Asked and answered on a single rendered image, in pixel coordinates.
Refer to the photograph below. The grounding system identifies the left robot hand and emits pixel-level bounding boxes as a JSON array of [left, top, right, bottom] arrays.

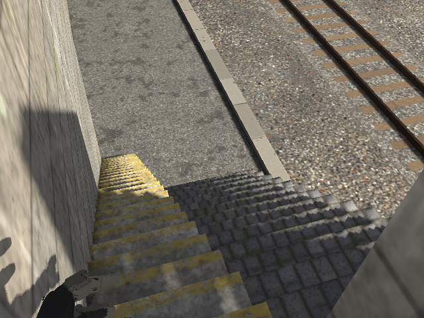
[[37, 270, 132, 318]]

